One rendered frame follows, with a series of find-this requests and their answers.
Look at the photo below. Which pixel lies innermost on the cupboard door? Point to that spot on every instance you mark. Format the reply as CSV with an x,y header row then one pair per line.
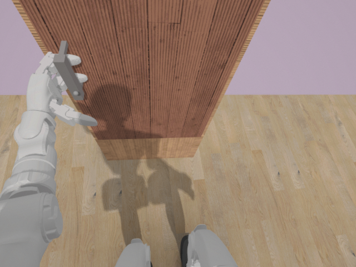
x,y
155,68

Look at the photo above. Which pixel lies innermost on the handle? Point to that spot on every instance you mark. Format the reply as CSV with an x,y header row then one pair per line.
x,y
64,68

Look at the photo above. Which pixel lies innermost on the robot left thigh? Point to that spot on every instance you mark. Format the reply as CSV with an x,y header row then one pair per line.
x,y
135,255

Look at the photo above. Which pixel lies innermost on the left robot hand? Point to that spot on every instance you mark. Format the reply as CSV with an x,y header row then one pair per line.
x,y
42,90

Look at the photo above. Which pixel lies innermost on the left robot upper arm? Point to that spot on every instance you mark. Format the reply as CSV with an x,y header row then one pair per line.
x,y
27,225

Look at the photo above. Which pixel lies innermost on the left robot shin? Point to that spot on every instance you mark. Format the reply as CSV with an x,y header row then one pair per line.
x,y
136,241

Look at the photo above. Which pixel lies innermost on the left robot forearm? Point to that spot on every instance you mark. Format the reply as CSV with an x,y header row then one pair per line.
x,y
35,165

